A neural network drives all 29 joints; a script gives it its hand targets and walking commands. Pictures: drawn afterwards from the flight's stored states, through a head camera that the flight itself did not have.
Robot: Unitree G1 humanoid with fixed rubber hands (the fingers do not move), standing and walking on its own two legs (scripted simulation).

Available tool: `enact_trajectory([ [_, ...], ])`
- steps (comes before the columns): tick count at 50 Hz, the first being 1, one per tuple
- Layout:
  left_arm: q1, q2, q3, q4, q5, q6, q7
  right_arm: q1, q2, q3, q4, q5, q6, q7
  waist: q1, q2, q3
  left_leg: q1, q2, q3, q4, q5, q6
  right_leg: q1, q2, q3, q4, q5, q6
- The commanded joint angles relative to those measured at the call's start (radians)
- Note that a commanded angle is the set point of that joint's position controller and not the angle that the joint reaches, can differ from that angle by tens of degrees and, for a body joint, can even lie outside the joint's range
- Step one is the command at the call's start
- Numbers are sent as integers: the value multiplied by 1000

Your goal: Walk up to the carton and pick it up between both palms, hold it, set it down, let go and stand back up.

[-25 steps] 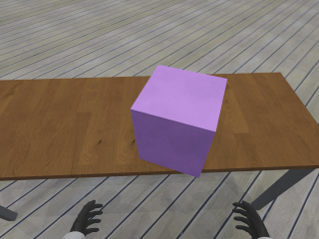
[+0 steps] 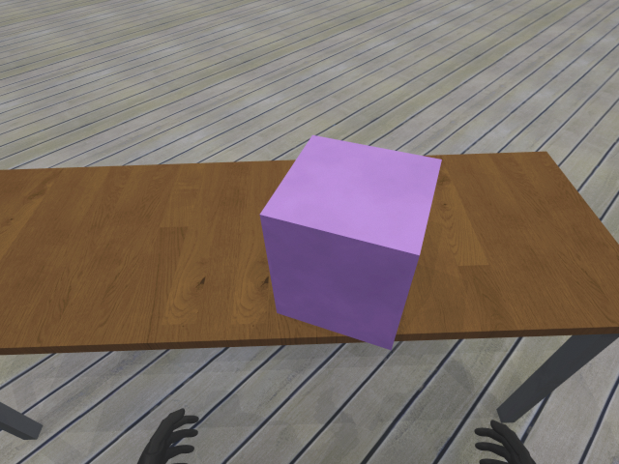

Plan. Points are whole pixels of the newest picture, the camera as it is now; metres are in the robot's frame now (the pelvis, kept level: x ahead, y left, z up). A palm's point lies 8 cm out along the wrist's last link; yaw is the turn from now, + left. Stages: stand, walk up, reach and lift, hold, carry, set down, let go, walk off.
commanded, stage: stand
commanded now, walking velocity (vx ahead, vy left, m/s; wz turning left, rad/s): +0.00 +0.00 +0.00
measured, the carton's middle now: (352, 243) +0.45 -0.03 +0.01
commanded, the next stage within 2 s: none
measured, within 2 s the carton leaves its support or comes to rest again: neither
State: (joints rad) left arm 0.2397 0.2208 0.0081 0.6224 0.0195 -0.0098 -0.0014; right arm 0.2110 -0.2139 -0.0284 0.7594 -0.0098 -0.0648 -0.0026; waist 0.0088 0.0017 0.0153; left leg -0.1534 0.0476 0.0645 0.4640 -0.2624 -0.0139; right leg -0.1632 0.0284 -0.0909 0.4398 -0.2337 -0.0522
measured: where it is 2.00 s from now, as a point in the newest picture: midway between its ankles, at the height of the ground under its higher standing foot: outside the picture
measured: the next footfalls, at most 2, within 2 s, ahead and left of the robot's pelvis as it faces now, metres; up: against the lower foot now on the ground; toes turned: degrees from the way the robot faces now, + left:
none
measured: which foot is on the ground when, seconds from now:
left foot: down 0.00-1.00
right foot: down 0.00-1.00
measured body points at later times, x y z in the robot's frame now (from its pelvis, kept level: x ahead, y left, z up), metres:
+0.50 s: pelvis -0.03 +0.02 +0.00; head -0.04 +0.01 +0.45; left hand +0.02 +0.28 -0.13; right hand +0.03 -0.23 -0.14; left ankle -0.01 +0.13 -0.74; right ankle +0.01 -0.08 -0.74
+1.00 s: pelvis -0.04 +0.03 +0.00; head -0.05 +0.02 +0.45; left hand -0.04 +0.28 -0.14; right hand +0.00 -0.22 -0.14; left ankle -0.01 +0.13 -0.74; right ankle +0.01 -0.08 -0.74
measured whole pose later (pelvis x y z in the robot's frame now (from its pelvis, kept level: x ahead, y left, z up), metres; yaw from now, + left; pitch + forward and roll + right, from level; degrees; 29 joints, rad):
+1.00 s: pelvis -0.04 +0.03 +0.00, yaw +1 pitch -2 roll +0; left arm 0.42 0.23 -0.01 0.87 0.01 -0.02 0.01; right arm 0.38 -0.24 0.01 0.88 -0.01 -0.02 -0.01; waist 0.01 0.01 0.00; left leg -0.24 -0.01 0.06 0.50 -0.22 0.03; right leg -0.25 -0.03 -0.09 0.49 -0.20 -0.01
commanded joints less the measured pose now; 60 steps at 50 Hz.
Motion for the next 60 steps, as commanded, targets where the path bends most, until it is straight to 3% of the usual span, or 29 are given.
enact_trajectory([
  [1, 25, 126, 37, -42, 2, -53, 1, 17, -140, -36, -71, -2, 9, -1, -3, -4, 1, -31, 72, -121, -68, 136, 42, -35, -140, 162, -97, 197, 34],
  [4, 46, 143, 33, -26, 1, -58, 0, 28, -148, -28, -68, -1, 10, 3, -2, 25, 6, -28, 72, -121, -69, 142, 43, -45, -146, 164, -100, 189, 33],
  [5, 53, 148, 31, -18, -2, -59, 0, 46, -143, -28, -60, -4, 10, 4, -9, -13, -17, -28, 73, -123, -67, 134, 45, -35, -141, 156, -99, 180, 34],
  [13, 111, 157, 21, 43, -8, -55, 6, 96, -165, -12, -22, -3, 15, 3, -4, -6, 16, -76, 67, -138, -97, 54, 41, -27, -139, 147, -97, 81, 34],
  [14, 114, 164, 23, 44, -10, -53, 7, 105, -164, -10, -15, -2, 17, 2, -3, -27, 37, -78, 61, -139, -96, 33, 39, -47, -138, 152, -100, 59, 37],
  [18, 144, 165, 20, 77, -9, -44, 10, 138, -163, -8, 7, 1, 27, 2, -13, 12, 85, -115, 54, -135, -104, -67, 42, -90, -136, 169, -115, -64, 32],
  [20, 167, 164, 20, 85, -12, -39, 11, 135, -165, -9, 10, 3, 27, 0, 0, 11, 86, -136, 60, -151, -128, -110, 46, -87, -133, 165, -103, -86, 30],
  [24, 158, 164, 13, 90, -8, -45, 13, 141, -165, 6, 16, 0, 17, 1, 1, -2, 29, -113, 59, -149, -110, -66, 40, -75, -140, 156, -95, -60, 28],
  [42, 218, 143, 13, 173, -8, -30, 18, 196, -160, 5, 56, 4, 29, -7, -1, 12, 94, -202, 58, -174, -152, -182, 41, -104, -134, 149, -79, -122, 38],
  [60, 243, 121, 10, 236, -11, -23, 27, 210, -139, 7, 95, 7, 36, -17, -3, 1, 85, -173, 57, -167, -142, -107, 39, -101, -144, 148, -82, -78, 37],
])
